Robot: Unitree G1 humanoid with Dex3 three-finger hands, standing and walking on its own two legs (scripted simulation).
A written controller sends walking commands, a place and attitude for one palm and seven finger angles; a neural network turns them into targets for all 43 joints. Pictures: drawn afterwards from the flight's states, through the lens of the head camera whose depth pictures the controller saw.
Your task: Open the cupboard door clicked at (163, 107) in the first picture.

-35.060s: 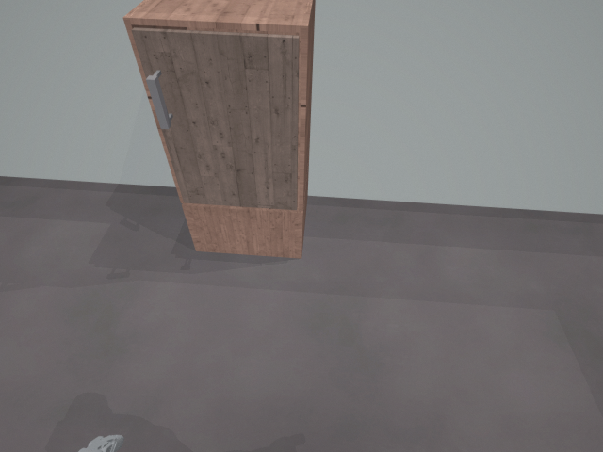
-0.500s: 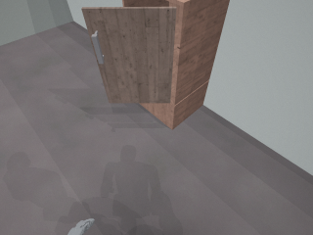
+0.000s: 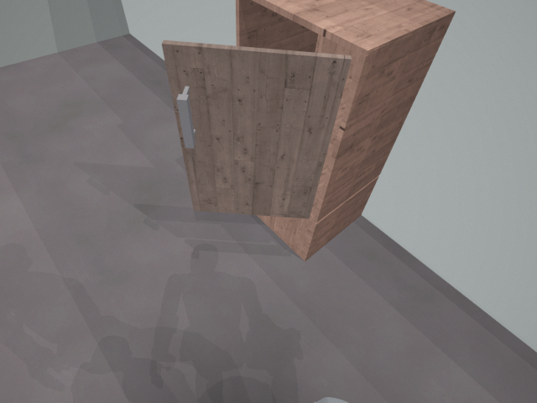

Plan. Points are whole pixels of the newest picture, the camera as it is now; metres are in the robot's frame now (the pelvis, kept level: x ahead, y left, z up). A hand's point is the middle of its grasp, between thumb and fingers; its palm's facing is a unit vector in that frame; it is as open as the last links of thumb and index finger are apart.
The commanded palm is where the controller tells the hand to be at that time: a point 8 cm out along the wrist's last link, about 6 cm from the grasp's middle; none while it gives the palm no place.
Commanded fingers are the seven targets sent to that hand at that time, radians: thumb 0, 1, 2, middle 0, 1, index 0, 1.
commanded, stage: take the last steps up to it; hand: left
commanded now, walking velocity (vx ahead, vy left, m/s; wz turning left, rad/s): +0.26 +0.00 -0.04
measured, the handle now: (188, 117) +0.74 +0.27 -0.04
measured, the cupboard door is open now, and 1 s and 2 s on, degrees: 46 46 46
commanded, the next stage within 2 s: come to a stop and stand still in 0.24 s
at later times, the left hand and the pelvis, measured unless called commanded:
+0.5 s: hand (187, 348) +0.23 +0.16 -0.17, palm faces +0.03 -0.98 -0.19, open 7.2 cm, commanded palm none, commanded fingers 0.00 0.90 0.90 -0.20 -0.30 -0.20 -0.30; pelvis +0.17 -0.02 +0.00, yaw -1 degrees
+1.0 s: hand (185, 367) +0.20 +0.16 -0.18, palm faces +0.00 -0.96 -0.27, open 7.3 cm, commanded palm none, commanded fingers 0.00 0.90 0.90 -0.20 -0.30 -0.20 -0.30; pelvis +0.16 -0.03 -0.01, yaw -2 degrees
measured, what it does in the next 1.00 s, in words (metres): walks ahead: right foot, then left foot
